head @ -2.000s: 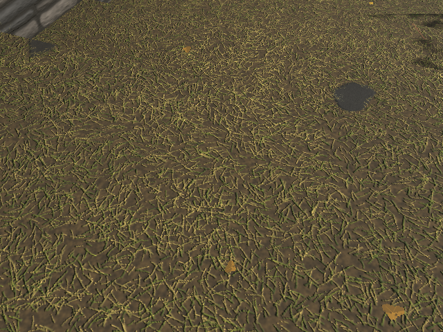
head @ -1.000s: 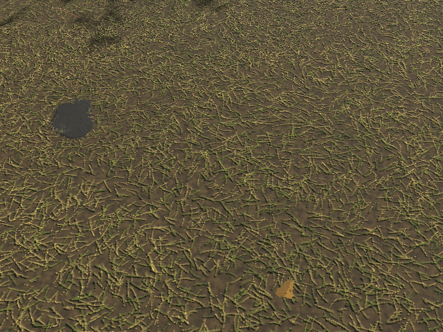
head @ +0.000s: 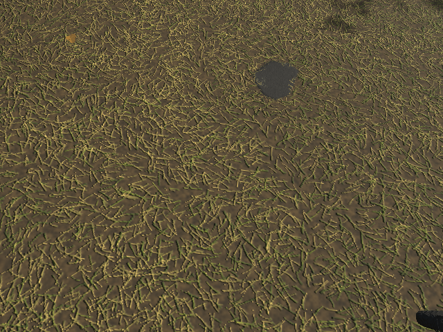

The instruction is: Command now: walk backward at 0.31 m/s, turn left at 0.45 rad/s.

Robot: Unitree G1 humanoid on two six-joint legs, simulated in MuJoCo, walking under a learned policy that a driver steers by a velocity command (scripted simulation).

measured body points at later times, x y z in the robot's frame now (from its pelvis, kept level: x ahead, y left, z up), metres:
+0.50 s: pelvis +0.06 -0.07 +0.00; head +0.07 -0.10 +0.45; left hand -0.01 +0.18 -0.12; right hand +0.26 -0.31 -0.10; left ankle +0.20 +0.14 -0.65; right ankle -0.09 -0.17 -0.74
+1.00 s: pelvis +0.43 -0.04 -0.02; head +0.44 -0.08 +0.43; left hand +0.70 +0.17 -0.07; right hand +0.36 -0.33 -0.16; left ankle +0.33 +0.13 -0.74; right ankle +0.56 -0.20 -0.67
